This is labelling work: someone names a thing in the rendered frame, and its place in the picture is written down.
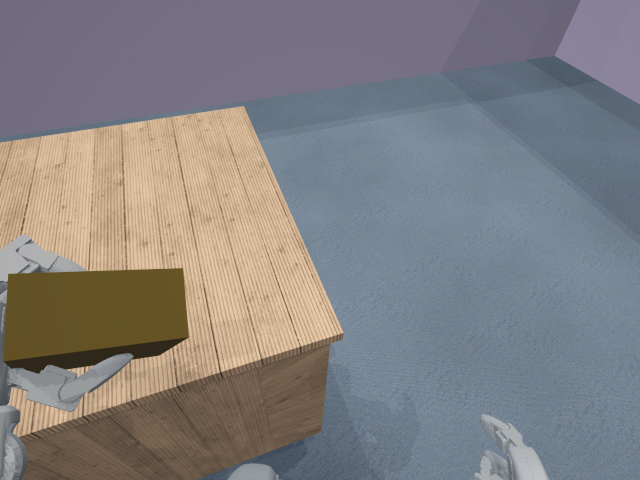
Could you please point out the robot left hand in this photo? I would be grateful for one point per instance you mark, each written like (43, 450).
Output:
(53, 386)

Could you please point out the robot right hand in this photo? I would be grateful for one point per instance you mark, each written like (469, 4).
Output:
(522, 462)

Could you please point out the table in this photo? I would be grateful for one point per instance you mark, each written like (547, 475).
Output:
(195, 192)

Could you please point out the sponge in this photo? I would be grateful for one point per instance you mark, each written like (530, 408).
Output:
(78, 319)

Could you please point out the left robot forearm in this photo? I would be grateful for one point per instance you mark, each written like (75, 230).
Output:
(13, 454)

